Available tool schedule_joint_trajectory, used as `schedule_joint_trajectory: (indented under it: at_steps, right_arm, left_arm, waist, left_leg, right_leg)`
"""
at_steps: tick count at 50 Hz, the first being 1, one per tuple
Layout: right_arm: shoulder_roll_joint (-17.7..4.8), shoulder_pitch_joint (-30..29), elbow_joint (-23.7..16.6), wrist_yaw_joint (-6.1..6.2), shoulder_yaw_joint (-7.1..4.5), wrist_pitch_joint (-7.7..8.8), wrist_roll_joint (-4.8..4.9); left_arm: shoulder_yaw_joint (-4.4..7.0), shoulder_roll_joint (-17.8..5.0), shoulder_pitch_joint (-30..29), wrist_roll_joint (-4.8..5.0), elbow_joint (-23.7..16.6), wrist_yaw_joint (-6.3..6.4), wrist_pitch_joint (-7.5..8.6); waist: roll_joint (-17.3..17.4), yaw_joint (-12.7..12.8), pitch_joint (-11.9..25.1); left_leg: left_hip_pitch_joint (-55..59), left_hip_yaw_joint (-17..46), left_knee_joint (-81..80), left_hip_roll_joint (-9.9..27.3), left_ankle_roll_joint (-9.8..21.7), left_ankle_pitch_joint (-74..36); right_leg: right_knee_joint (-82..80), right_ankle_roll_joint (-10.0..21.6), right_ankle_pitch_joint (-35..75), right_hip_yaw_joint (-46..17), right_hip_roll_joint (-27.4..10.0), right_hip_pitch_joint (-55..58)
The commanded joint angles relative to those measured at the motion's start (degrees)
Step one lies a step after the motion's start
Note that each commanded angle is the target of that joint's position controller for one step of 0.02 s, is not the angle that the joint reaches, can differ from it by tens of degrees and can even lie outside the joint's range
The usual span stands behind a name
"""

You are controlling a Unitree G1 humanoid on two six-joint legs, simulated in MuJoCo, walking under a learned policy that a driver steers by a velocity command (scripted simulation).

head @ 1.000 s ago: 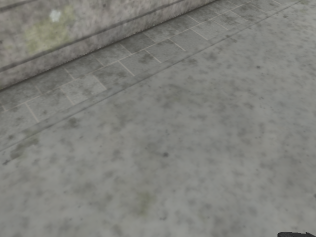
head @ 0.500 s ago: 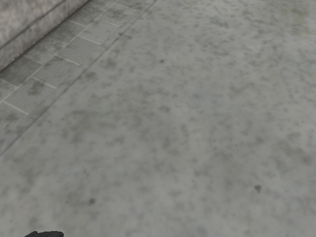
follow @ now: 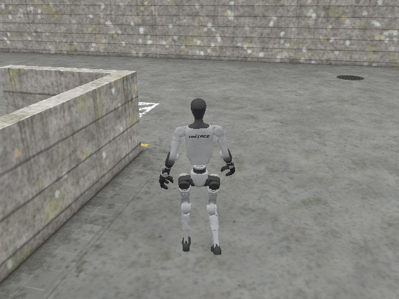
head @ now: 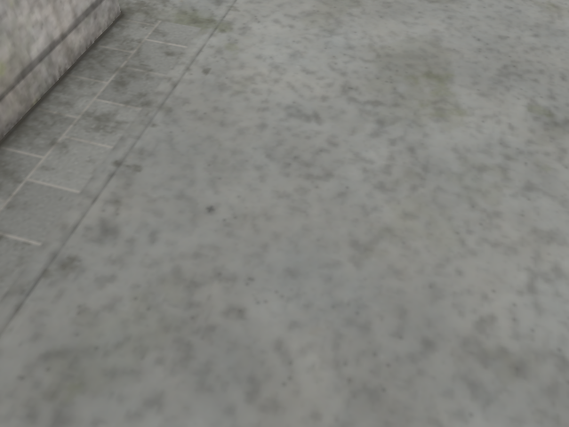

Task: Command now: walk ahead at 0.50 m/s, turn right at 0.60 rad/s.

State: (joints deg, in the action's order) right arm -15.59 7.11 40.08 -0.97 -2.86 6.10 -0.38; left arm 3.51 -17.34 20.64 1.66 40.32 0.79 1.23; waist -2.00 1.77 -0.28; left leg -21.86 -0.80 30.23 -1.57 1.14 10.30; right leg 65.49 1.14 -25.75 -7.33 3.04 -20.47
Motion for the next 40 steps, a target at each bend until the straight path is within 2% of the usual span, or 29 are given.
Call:
schedule_joint_trajectory:
  at_steps: [1, 3, 5, 7, 9, 12, 14, 16, 18, 19, 20, 21, 22, 23, 24, 25, 26, 27, 28, 29, 32, 34, 36, 38, 40]
  right_arm:
    - [-5.77, 5.51, -0.98, 0.59, -1.68, -0.29, -0.47]
    - [-5.53, 5.23, -0.12, 0.64, -1.76, 0.16, -0.18]
    - [-7.06, 5.89, 1.04, 0.66, -2.31, 0.58, 0.00]
    - [-8.31, 6.48, 2.05, 0.76, -2.73, 0.53, -0.11]
    - [-8.99, 6.38, 2.71, 0.87, -2.84, 0.20, -0.03]
    - [-10.21, 7.78, 3.87, 1.18, -2.95, -0.45, 0.32]
    - [-11.24, 9.49, 4.82, 1.22, -3.18, -0.99, 0.78]
    - [-12.34, 10.34, 5.51, 1.18, -3.53, -1.65, 1.44]
    - [-14.00, 9.99, 5.60, 1.44, -4.06, -2.34, 2.04]
    - [-14.95, 9.79, 5.51, 1.70, -4.37, -2.73, 2.31]
    - [-15.01, 8.95, 5.28, 1.94, -4.36, -3.17, 2.57]
    - [-13.16, 9.53, 4.76, 2.23, -3.60, -3.07, 1.93]
    - [-5.11, 13.78, 1.48, 1.59, -0.98, -2.12, -0.99]
    - [-6.68, 11.11, 0.09, 0.86, -0.49, 0.14, 0.20]
    - [-10.79, 4.64, -1.58, 0.29, -1.65, 1.34, 2.52]
    - [-10.10, 2.80, -2.33, 0.36, -1.24, 1.99, 2.52]
    - [-9.87, 3.02, -1.46, 0.91, -1.36, 1.98, 1.01]
    - [-10.75, 4.04, -0.97, 1.15, -1.84, 1.34, 0.02]
    - [-10.77, 4.83, -0.78, 1.15, -1.99, 0.46, -0.30]
    - [-9.79, 5.56, -0.54, 1.23, -1.85, -0.32, -0.52]
    - [-6.89, 3.70, -1.01, 1.66, -0.92, -1.82, -0.82]
    - [-5.80, 0.40, -1.67, 1.49, -0.39, -2.17, -0.79]
    - [-5.66, -3.16, -2.44, 1.01, -0.19, -2.31, -0.30]
    - [-6.27, -5.54, -3.22, 0.66, -0.37, -2.46, 0.07]
    - [-7.75, -5.62, -3.60, 0.50, -1.05, -2.31, 0.01]
  left_arm:
    - [2.12, -6.77, -4.45, -0.41, -6.65, -0.28, 0.72]
    - [1.78, -4.36, -3.78, 0.11, -6.52, -0.66, 0.14]
    - [1.44, -3.13, -5.62, -0.21, -7.45, -0.73, -0.20]
    - [1.21, -2.66, -7.54, -0.42, -8.04, -0.89, -0.19]
    - [1.03, -2.39, -9.59, -0.34, -8.25, -1.46, 0.11]
    - [0.48, -1.27, -15.45, -0.38, -9.52, -2.66, 0.71]
    - [0.29, -1.00, -18.60, -0.22, -10.68, -3.42, 0.78]
    - [0.47, -1.56, -20.33, -0.08, -11.82, -4.04, 0.72]
    - [1.33, -3.27, -18.83, -0.45, -12.22, -4.26, 0.49]
    - [2.16, -4.77, -15.47, -0.68, -11.68, -4.16, 0.24]
    - [3.57, -6.95, -7.52, -0.64, -9.65, -3.86, 0.05]
    - [5.56, -10.60, 2.87, -0.42, -6.82, -2.89, -0.42]
    - [6.68, -17.62, 3.86, 0.22, -6.44, -1.90, -0.44]
    - [5.60, -15.68, 4.78, -0.09, -8.71, -2.30, 0.72]
    - [4.31, -11.57, 3.44, -0.64, -7.85, -2.69, 1.64]
    - [3.77, -10.31, 0.21, -0.81, -7.85, -2.66, 2.11]
    - [3.27, -8.83, -4.34, -0.94, -8.46, -2.56, 2.18]
    - [2.80, -7.58, -7.33, -1.42, -9.28, -2.33, 2.13]
    - [2.69, -7.56, -8.79, -1.79, -9.60, -2.05, 2.01]
    - [2.80, -7.86, -9.24, -1.77, -9.21, -1.75, 2.03]
    - [3.35, -9.74, -8.25, -1.45, -7.54, -0.42, 1.44]
    - [3.35, -9.59, -7.70, -0.84, -6.70, 0.41, 0.38]
    - [3.36, -9.54, -6.61, -0.57, -6.02, 1.03, -0.62]
    - [3.35, -9.55, -5.61, -0.54, -5.36, 1.27, -1.29]
    - [3.19, -8.96, -5.72, -0.62, -5.25, 1.39, -1.67]
  waist:
    - [8.31, -3.73, 0.31]
    - [9.48, -2.88, -0.28]
    - [7.99, -2.82, -0.97]
    - [6.78, -3.09, -1.02]
    - [6.32, -3.63, -1.20]
    - [5.71, -5.83, -2.81]
    - [5.47, -6.83, -3.96]
    - [5.76, -6.69, -4.79]
    - [7.12, -4.53, -2.96]
    - [8.07, -2.19, -0.41]
    - [7.25, 2.58, 3.76]
    - [4.32, 7.38, 8.99]
    - [-12.14, 2.33, 12.80]
    - [-10.41, 3.95, 23.44]
    - [-5.17, 5.63, 16.47]
    - [-3.00, 3.43, 9.81]
    - [0.81, 0.50, 6.12]
    - [0.37, -1.67, 4.73]
    - [-0.03, -3.04, 4.36]
    - [0.37, -3.76, 4.44]
    - [-0.29, -3.77, 4.40]
    - [-1.93, -2.65, 5.27]
    - [-3.13, -1.10, 6.09]
    - [-3.62, -0.22, 6.12]
    - [-4.34, -0.58, 5.93]
  left_leg:
    - [18.11, 20.24, -16.66, 17.16, 8.27, 4.73]
    - [14.98, 13.92, -19.10, 15.59, 8.44, -0.22]
    - [14.86, 10.19, -20.62, 16.37, 9.57, -5.25]
    - [16.51, 6.77, -21.12, 17.02, 10.05, -9.90]
    - [17.77, 2.41, -21.15, 16.26, 9.26, -12.98]
    - [18.75, -2.95, -20.98, 15.52, 7.83, -14.22]
    - [20.96, -4.73, -20.70, 16.36, 7.30, -14.55]
    - [24.06, -6.10, -19.27, 17.62, 6.58, -18.43]
    - [26.49, -8.39, -13.42, 17.93, 5.48, -35.32]
    - [27.01, -9.55, -7.33, 17.66, 4.89, -45.24]
    - [24.69, -11.25, 3.16, 16.26, 3.68, -49.80]
    - [13.92, -11.70, 18.08, 14.20, 1.52, -41.19]
    - [-12.44, -10.66, 39.63, 5.13, -2.10, 10.27]
    - [-21.08, 3.73, 49.99, -0.21, -2.25, 24.30]
    - [-26.29, 6.31, 50.11, 3.03, -1.27, 18.81]
    - [-25.06, 5.64, 45.62, 4.93, -0.70, 14.18]
    - [-21.42, 5.47, 41.19, 6.77, -1.32, 11.65]
    - [-16.90, 5.47, 38.38, 7.91, -1.99, 10.64]
    - [-13.68, 5.28, 37.05, 7.90, -2.73, 10.33]
    - [-12.17, 4.64, 34.88, 7.59, -3.69, 10.06]
    - [-10.11, 3.04, 25.92, 4.93, -5.95, 4.57]
    - [-7.54, 2.80, 18.31, 2.91, -6.30, -2.50]
    - [-5.14, 3.12, 11.40, 1.00, -6.16, -8.31]
    - [-4.33, 4.29, 7.00, -0.10, -5.86, -8.74]
    - [-3.50, 6.04, 2.96, -0.56, -4.96, -5.94]
  right_leg:
    - [4.50, -0.72, 6.34, -0.63, -7.78, -21.14]
    - [2.38, -0.83, 7.97, 1.01, -8.68, -18.84]
    - [-0.59, -1.31, 10.51, 1.26, -9.28, -20.62]
    - [-4.77, -1.83, 14.59, 1.25, -9.68, -22.38]
    - [-10.70, -1.78, 20.36, 2.24, -9.61, -21.90]
    - [-20.20, -1.05, 26.85, 5.44, -8.80, -19.30]
    - [-24.34, -0.24, 26.63, 7.20, -8.30, -18.51]
    - [-27.21, 1.16, 23.37, 8.61, -7.58, -17.84]
    - [-28.87, 3.43, 17.44, 11.45, -4.65, -12.81]
    - [-29.29, 4.82, 14.66, 13.07, -2.39, -7.60]
    - [-32.69, 6.77, 16.69, 14.21, 0.22, 3.02]
    - [-34.39, 9.21, 19.12, 10.02, -0.28, 20.29]
    - [-36.41, 17.82, 14.99, -18.47, -15.79, 40.38]
    - [-46.39, 24.15, 4.90, -41.70, -22.65, 45.69]
    - [-48.26, 20.33, 7.27, -34.04, -20.86, 41.74]
    - [-47.94, 18.38, 16.75, -26.22, -18.68, 33.02]
    - [-47.24, 16.51, 28.30, -19.81, -16.28, 24.72]
    - [-47.27, 15.77, 38.73, -15.18, -14.76, 18.47]
    - [-47.69, 15.59, 44.66, -13.20, -13.87, 14.25]
    - [-47.82, 15.78, 49.45, -11.55, -13.43, 11.60]
    - [-47.01, 14.86, 55.38, -6.57, -10.56, 6.21]
    - [-45.41, 12.50, 52.23, -4.73, -7.94, 4.78]
    - [-44.11, 10.63, 47.02, -5.90, -7.26, 4.91]
    - [-42.31, 9.76, 42.31, -9.10, -7.93, 6.66]
    - [-39.28, 9.13, 38.11, -13.60, -8.60, 9.32]
